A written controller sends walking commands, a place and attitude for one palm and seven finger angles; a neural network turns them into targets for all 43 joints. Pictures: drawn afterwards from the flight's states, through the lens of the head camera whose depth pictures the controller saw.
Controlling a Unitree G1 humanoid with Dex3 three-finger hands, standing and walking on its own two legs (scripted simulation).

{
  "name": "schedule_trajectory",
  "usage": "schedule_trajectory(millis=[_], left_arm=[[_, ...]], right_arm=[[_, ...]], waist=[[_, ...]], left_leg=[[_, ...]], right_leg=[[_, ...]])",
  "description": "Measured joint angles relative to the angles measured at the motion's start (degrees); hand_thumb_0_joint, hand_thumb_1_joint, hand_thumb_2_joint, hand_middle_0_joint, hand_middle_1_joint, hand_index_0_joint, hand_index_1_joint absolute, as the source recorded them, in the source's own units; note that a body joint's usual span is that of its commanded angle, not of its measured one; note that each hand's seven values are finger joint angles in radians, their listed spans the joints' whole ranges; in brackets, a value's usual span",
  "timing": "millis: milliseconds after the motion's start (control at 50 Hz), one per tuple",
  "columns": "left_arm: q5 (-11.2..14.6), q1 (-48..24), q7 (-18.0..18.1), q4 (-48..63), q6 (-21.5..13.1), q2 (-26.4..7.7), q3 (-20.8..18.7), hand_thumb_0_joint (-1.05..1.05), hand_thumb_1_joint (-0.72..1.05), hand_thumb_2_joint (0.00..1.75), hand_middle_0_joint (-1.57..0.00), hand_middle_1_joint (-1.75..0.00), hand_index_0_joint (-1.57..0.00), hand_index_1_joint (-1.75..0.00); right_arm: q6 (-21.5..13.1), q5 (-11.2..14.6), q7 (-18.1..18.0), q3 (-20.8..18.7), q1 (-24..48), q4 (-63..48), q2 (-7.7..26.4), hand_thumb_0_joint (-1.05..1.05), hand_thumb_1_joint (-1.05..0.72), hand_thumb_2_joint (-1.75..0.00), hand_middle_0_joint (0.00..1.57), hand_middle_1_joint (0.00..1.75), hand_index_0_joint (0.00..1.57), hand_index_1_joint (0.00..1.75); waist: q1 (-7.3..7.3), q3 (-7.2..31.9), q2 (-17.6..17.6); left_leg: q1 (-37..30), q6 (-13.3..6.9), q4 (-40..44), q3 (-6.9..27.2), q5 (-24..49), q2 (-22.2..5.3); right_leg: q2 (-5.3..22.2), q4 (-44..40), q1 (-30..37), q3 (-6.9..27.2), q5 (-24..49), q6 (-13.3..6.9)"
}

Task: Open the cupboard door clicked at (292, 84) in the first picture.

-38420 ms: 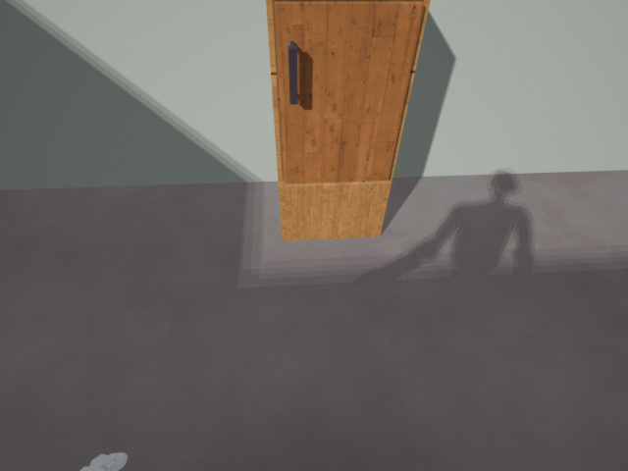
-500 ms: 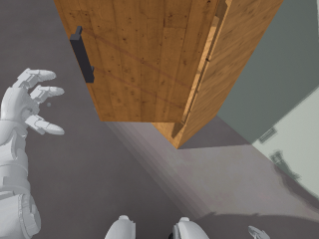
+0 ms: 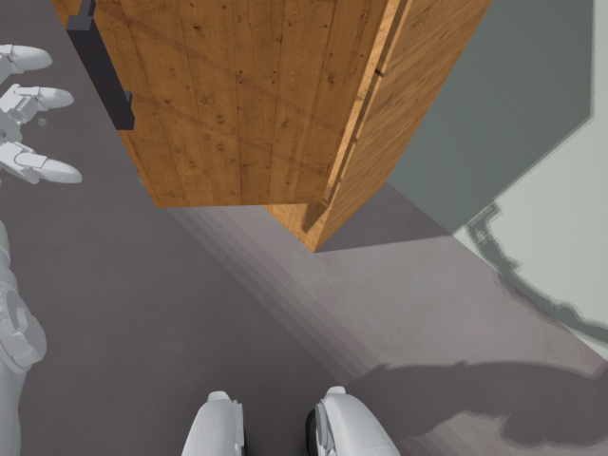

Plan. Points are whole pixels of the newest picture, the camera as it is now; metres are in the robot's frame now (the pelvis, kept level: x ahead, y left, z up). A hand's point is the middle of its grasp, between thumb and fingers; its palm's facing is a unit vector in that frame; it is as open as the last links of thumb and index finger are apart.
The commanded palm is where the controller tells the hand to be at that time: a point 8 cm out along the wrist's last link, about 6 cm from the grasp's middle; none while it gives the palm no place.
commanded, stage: move the hooked fingers beside the handle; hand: left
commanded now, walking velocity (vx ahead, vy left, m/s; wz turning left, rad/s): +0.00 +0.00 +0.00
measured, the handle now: (108, 69) +0.60 +0.22 +0.07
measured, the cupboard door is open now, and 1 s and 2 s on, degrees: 49 49 48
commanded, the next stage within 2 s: slide the fingers in behind the handle in 1.38 s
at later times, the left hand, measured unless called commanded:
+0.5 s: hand (54, 82) +0.56 +0.28 +0.08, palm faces +0.00 -1.00 -0.01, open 14.0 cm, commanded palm +0.55 +0.31 +0.07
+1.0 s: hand (50, 92) +0.54 +0.28 +0.08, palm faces +0.03 -1.00 -0.01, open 14.0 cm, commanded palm +0.54 +0.30 +0.07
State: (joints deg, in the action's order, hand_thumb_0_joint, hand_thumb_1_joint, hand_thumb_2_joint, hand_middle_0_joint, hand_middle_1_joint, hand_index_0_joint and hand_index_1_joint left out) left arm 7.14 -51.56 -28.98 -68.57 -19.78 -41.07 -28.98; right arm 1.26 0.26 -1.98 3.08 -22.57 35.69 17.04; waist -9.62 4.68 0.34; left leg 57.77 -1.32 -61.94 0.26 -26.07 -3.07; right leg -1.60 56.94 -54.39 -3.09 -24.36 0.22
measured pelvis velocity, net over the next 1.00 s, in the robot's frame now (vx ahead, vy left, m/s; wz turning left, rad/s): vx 0.01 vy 0.01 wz -0.02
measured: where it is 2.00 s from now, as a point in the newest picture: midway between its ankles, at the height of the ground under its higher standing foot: outside the picture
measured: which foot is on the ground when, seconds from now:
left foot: down 0.00-1.00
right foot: down 0.00-1.00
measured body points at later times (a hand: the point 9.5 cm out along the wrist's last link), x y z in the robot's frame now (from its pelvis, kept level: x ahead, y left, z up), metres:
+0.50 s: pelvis +0.01 +0.01 -0.01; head +0.19 +0.04 +0.40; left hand +0.56 +0.33 +0.08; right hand -0.04 -0.25 -0.10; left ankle +0.02 +0.10 -0.66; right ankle +0.02 -0.13 -0.66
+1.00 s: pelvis +0.01 +0.01 +0.00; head +0.18 +0.05 +0.41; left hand +0.54 +0.33 +0.08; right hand +0.00 -0.26 -0.09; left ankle +0.03 +0.10 -0.66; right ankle +0.02 -0.13 -0.66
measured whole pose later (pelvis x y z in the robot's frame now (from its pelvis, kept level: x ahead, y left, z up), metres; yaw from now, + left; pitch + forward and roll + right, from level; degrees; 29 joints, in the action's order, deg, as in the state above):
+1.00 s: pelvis +0.01 +0.01 +0.00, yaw -1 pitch +25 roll -6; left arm 3.1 -57.5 -25.1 -70.5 -18.3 -45.1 -30.7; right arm 5.2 -1.2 -0.1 4.4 -22.7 32.9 16.2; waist -12.8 4.6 1.0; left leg 61.3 -1.7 -63.3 1.2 -27.6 -3.9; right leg -2.6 55.7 -56.7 -3.8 -24.5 0.7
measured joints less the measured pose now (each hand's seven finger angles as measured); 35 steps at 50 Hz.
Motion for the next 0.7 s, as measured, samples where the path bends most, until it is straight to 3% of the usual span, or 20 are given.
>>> schedule_trajectory(millis=[180,380,580,700], left_arm=[[-3.1,-5.8,2.7,-3.3,0.8,-3.5,-1.3,-0.01,-0.5,0.3,-0.3,-1.2,-0.3,-1.2],[-5.5,-13.5,2.6,-7.3,2.9,-9.2,-1.4,-0.01,-0.5,0.3,-0.3,-1.2,-0.29,-1.2],[-5.4,-9.6,1.4,-5.1,4.2,-9.4,-3.7,-0.01,-0.5,0.3,-0.3,-1.2,-0.29,-1.2],[-4.7,-8.6,2.1,-1.1,2.6,-7.8,-3.9,-0.01,-0.5,0.3,-0.3,-1.2,-0.29,-1.2]], right_arm=[[1.4,-0.7,0.3,1.0,-0.6,-0.9,-0.2,0.0,-0.9,-0.9,0.2,0.3,0.2,0.3],[2.5,-1.2,0.5,2.3,-1.2,-1.6,-0.4,0.0,-0.9,-0.9,0.2,0.3,0.2,0.3],[4.2,-1.3,1.3,2.3,-2.5,-2.5,-0.9,0.0,-0.9,-0.9,0.2,0.3,0.2,0.3],[4.4,-1.5,1.7,1.7,-2.1,-1.7,-1.3,0.0,-0.9,-0.9,0.2,0.3,0.2,0.3]], waist=[[-2.53,-0.2,0.4],[-4.75,-0.9,1.1],[-4.5,-1.0,1.1],[-3.94,-0.6,0.7]], left_leg=[[2.6,-0.3,-0.8,0.0,-0.2,-0.3],[7.0,-0.5,-2.7,0.5,-0.8,-0.6],[6.9,-0.7,-2.4,0.1,-1.4,-1.1],[6.5,-0.5,-2.4,0.8,-1.6,-1.0]], right_leg=[[-0.3,0.1,-2.4,0.0,0.2,0.3],[-0.6,1.1,-6.2,-0.4,0.1,0.5],[-1.1,0.2,-6.2,0.1,0.1,0.7],[-1.1,-0.3,-5.3,-0.5,-0.1,0.6]])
